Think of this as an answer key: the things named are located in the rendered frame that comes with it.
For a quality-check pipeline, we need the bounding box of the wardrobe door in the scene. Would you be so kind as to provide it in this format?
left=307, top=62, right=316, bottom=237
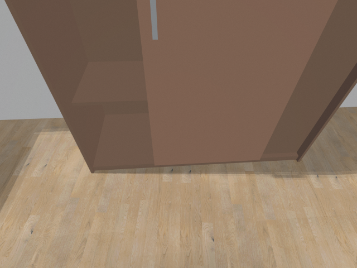
left=263, top=0, right=357, bottom=154
left=137, top=0, right=338, bottom=165

